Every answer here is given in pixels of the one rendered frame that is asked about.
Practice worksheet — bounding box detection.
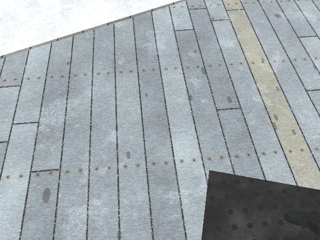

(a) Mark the right robot hand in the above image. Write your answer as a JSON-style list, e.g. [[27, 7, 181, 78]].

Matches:
[[283, 211, 320, 240]]

